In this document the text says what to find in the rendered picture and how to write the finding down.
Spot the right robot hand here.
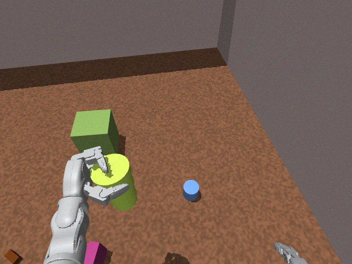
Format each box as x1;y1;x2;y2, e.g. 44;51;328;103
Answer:
274;243;308;264

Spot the left robot arm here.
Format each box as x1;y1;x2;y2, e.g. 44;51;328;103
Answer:
43;196;90;264

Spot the left robot hand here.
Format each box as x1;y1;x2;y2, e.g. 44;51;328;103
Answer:
63;146;130;206

